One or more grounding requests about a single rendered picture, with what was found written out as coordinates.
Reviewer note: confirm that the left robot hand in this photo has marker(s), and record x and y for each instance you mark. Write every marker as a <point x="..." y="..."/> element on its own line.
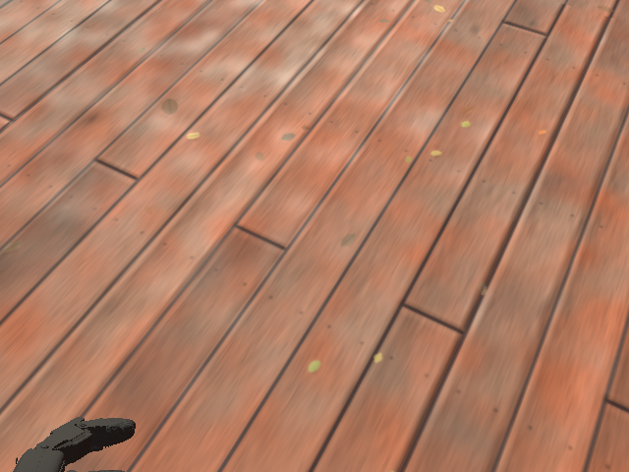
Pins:
<point x="72" y="441"/>

